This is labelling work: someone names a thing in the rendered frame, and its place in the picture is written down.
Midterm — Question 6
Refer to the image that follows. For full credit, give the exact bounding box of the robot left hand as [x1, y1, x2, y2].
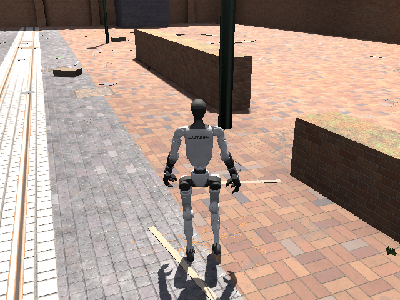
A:
[163, 174, 178, 188]

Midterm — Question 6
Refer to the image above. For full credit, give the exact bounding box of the robot left thigh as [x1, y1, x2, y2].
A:
[179, 175, 194, 221]

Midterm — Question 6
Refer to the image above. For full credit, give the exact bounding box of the right robot upper arm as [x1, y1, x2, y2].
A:
[212, 126, 230, 161]

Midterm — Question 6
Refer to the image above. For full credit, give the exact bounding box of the robot right hand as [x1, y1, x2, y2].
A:
[226, 177, 241, 194]

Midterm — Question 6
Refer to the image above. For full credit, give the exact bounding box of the robot left forearm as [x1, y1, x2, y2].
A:
[164, 152, 176, 176]

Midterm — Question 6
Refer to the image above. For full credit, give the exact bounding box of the right robot shin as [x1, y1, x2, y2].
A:
[211, 203, 220, 247]

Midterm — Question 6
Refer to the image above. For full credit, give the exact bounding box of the robot right forearm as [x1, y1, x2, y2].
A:
[224, 151, 239, 179]

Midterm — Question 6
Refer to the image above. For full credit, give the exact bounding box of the left robot upper arm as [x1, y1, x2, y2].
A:
[169, 126, 186, 161]

